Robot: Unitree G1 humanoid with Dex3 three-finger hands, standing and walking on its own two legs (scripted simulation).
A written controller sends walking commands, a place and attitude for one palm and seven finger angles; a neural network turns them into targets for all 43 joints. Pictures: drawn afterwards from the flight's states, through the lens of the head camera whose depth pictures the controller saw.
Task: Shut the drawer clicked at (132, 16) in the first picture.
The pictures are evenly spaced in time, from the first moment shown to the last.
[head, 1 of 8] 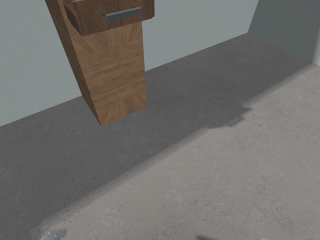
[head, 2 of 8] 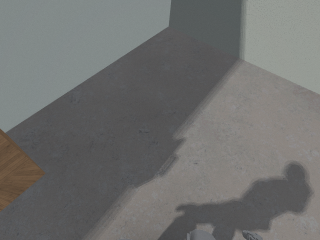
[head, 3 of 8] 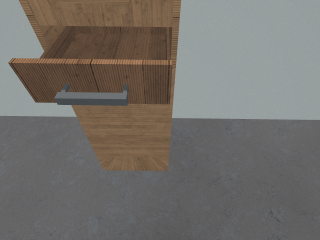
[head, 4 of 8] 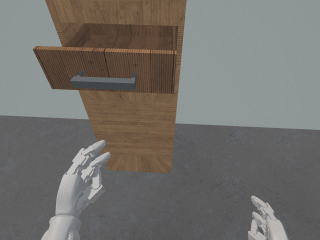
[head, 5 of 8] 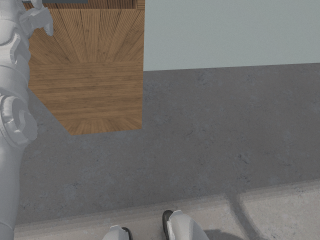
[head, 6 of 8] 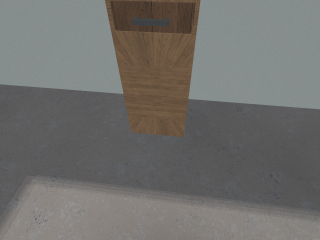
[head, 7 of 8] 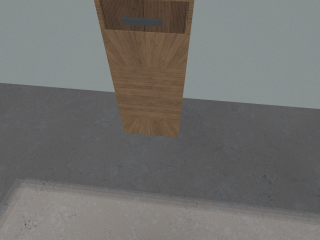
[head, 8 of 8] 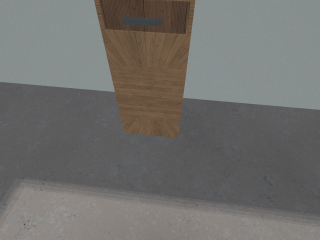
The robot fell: no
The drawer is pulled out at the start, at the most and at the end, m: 0.19 0.19 0.00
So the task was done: yes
